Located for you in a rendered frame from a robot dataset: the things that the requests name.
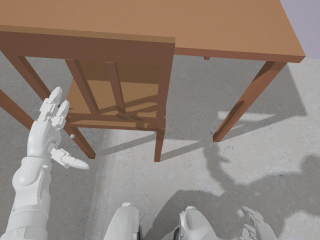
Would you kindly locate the robot left shin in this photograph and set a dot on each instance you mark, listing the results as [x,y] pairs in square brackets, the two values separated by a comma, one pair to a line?
[127,204]

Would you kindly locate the table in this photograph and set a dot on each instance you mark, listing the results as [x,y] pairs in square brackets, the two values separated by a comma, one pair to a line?
[234,29]

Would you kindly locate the robot right hand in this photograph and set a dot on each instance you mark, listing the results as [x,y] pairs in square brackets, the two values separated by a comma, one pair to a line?
[262,230]

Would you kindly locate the right robot thigh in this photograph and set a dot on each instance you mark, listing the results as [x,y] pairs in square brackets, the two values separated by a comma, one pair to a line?
[194,226]

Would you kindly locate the robot left forearm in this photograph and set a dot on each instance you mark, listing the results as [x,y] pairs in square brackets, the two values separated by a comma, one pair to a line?
[31,207]

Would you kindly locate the chair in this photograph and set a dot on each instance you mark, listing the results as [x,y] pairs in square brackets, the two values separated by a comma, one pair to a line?
[120,81]

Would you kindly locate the robot left hand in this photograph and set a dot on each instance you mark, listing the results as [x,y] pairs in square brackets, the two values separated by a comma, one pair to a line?
[47,128]

